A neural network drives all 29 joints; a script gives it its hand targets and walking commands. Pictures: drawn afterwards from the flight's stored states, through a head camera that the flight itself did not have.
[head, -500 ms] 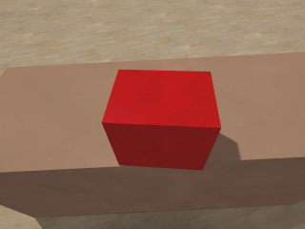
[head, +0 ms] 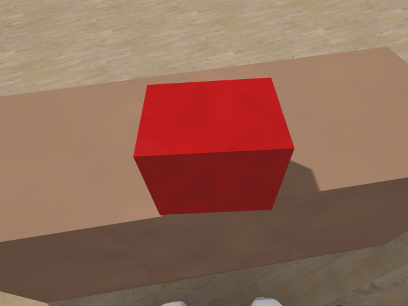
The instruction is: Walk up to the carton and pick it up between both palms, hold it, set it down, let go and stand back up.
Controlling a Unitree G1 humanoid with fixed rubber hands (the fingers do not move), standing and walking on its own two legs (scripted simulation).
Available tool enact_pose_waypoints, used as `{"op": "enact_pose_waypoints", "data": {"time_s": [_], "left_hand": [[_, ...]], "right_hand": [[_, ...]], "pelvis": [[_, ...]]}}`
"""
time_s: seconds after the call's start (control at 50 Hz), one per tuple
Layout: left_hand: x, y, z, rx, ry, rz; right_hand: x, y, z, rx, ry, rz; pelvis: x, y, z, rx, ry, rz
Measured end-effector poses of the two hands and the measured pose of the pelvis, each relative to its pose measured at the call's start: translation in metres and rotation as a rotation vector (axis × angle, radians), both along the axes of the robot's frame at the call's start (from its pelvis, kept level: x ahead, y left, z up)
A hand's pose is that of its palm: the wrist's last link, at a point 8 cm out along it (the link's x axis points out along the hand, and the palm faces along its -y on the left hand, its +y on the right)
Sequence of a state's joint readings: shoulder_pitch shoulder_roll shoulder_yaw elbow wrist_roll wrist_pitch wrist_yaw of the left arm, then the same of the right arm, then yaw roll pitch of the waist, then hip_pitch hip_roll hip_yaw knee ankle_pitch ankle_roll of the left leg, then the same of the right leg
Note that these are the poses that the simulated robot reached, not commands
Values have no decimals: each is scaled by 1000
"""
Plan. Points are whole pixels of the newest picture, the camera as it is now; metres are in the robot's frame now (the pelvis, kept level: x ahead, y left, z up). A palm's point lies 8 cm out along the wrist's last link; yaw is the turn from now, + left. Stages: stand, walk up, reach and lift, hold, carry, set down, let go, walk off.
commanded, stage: walk up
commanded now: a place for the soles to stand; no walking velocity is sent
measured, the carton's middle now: (212, 150) +0.42 +0.02 +0.04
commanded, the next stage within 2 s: reach and lift in 1.14 s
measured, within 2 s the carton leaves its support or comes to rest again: neither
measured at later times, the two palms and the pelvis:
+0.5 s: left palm out of the picture +0.10 +0.26 -0.11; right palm out of the picture +0.03 -0.27 -0.13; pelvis +0.01 +0.00 +0.00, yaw -5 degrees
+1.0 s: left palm (109, 304) +0.13 +0.24 -0.11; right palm out of the picture +0.03 -0.28 -0.13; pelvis +0.02 +0.00 +0.00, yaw -8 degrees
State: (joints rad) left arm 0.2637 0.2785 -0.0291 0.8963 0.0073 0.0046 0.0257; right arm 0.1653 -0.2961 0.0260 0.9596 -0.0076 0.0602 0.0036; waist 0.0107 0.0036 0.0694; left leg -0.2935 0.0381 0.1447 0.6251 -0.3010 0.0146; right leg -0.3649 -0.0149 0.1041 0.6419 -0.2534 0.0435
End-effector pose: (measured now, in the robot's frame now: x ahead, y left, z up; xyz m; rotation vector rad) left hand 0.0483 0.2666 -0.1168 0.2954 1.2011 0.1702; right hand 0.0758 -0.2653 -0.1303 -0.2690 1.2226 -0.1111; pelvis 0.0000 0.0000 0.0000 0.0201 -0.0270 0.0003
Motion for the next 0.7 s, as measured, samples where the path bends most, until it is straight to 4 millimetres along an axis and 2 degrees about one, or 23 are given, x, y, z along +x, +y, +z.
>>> {"op": "enact_pose_waypoints", "data": {"time_s": [0.14, 0.32, 0.46, 0.58, 0.7], "left_hand": [[16, -1, 2, -21, -12, -45], [31, -9, 0, -21, -10, -84], [51, -10, 1, -5, -34, -118], [61, -16, 4, 4, -58, -131], [69, -16, 7, -1, -29, -163]], "right_hand": [[-19, 15, 0, 27, 19, -51], [-32, 5, -3, 18, 56, -99], [-42, -5, -2, -1, 59, -134], [-41, -14, -6, 2, 66, -138], [-42, -7, -1, 7, 27, -166]], "pelvis": [[4, 6, 4, 6, 1, -37], [9, 4, 2, 11, 7, -66], [10, 2, 1, 21, 5, -89], [12, -4, -2, 17, 6, -99], [14, 3, 3, 16, 18, -127]]}}
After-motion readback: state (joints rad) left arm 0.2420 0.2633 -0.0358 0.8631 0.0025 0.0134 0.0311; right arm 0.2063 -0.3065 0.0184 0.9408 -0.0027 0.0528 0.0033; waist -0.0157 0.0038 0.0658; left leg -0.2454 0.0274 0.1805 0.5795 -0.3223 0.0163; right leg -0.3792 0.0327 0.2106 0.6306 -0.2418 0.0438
